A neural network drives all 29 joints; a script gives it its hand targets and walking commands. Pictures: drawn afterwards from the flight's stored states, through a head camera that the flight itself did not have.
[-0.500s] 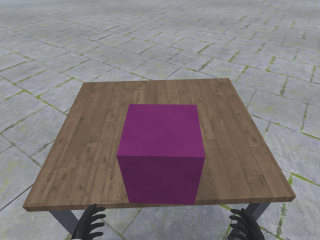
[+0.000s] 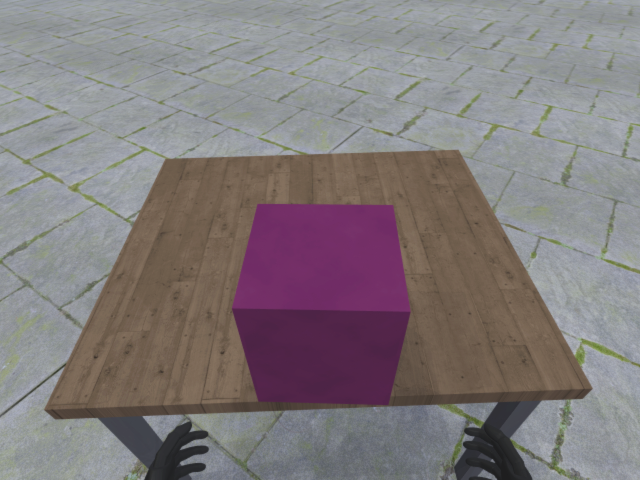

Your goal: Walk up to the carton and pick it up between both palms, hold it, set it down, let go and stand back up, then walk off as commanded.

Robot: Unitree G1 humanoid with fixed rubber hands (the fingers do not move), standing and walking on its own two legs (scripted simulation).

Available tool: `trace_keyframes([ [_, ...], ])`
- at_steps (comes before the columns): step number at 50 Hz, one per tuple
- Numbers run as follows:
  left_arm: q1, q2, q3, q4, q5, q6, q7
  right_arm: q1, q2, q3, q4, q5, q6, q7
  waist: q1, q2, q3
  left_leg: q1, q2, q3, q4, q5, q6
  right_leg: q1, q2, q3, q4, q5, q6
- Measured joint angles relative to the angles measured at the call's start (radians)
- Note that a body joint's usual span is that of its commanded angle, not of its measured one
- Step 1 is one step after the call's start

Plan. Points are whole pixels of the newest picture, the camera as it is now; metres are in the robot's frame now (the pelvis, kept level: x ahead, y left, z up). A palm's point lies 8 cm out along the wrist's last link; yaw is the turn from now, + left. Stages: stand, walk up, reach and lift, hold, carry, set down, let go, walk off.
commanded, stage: let go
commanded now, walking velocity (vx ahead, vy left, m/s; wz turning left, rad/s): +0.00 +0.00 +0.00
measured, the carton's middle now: (323, 306) +0.40 +0.02 -0.02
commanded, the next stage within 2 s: stand in 0.40 s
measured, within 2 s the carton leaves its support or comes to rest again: neither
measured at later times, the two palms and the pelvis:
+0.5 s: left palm out of the picture +0.16 +0.23 -0.07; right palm out of the picture +0.14 -0.22 -0.08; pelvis +0.00 +0.00 +0.00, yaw +0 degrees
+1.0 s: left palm out of the picture +0.16 +0.27 -0.06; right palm out of the picture +0.14 -0.29 -0.09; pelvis +0.01 -0.01 +0.00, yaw +0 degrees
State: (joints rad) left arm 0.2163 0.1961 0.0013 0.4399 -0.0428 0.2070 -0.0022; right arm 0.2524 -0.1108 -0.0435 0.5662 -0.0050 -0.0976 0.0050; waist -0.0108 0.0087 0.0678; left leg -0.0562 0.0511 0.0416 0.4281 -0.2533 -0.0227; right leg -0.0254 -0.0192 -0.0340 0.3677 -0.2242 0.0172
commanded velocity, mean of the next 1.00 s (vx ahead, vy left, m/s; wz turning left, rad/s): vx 0.00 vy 0.00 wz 0.00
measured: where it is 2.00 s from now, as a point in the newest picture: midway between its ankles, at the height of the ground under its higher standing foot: outside the picture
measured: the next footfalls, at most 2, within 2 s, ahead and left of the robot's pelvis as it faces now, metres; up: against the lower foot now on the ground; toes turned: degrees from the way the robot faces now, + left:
left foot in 2.00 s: -0.27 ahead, +0.08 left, +0.00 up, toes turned -4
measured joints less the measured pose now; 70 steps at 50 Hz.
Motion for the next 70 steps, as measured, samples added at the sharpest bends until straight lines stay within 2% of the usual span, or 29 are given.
trace_keyframes([
  [23, 0.000, 0.000, 0.000, 0.003, 0.000, -0.011, 0.004, -0.023, -0.009, -0.010, 0.058, -0.005, -0.032, 0.009, 0.000, 0.000, 0.004, -0.014, 0.000, 0.000, 0.000, 0.001, -0.001, -0.014, 0.000, 0.000, 0.000, 0.001, 0.000],
  [31, 0.000, 0.117, 0.026, 0.065, 0.003, -0.152, 0.006, -0.025, -0.126, -0.014, 0.064, -0.026, 0.064, 0.009, 0.000, 0.000, 0.002, -0.100, -0.013, 0.000, 0.000, 0.017, 0.007, -0.124, -0.014, 0.001, 0.053, -0.011, 0.000],
  [37, 0.000, 0.169, 0.032, 0.110, 0.004, -0.183, 0.006, -0.025, -0.176, -0.020, 0.067, -0.027, 0.079, 0.009, 0.000, 0.000, 0.001, -0.126, -0.014, 0.000, 0.000, 0.014, 0.001, -0.162, -0.016, 0.001, 0.079, -0.030, -0.002],
  [45, 0.000, 0.171, 0.031, 0.115, 0.004, -0.207, 0.001, -0.032, -0.183, -0.020, 0.068, -0.027, 0.088, 0.009, 0.000, 0.000, -0.002, -0.127, -0.014, 0.000, 0.000, 0.008, -0.007, -0.175, -0.016, 0.001, 0.106, -0.052, -0.009],
  [58, 0.000, 0.171, 0.029, 0.146, 0.005, -0.212, -0.004, -0.037, -0.184, -0.020, 0.067, -0.027, 0.098, 0.009, 0.000, 0.000, -0.016, -0.126, -0.014, 0.000, 0.000, 0.010, -0.007, -0.176, -0.016, 0.001, 0.110, -0.051, -0.011],
  [66, -0.001, 0.212, 0.047, 0.148, 0.005, -0.171, -0.005, -0.046, -0.205, -0.020, 0.068, -0.027, 0.124, 0.009, 0.000, 0.000, -0.015, -0.235, -0.022, 0.000, 0.130, 0.001, 0.052, -0.279, -0.023, 0.010, 0.227, -0.070, -0.025],
  [70, -0.001, 0.220, 0.061, 0.148, 0.005, -0.151, -0.005, -0.046, -0.210, -0.020, 0.068, -0.027, 0.137, 0.009, -0.001, 0.001, -0.015, -0.250, -0.021, -0.001, 0.153, -0.009, 0.023, -0.345, -0.020, 0.023, 0.353, -0.063, -0.028],
])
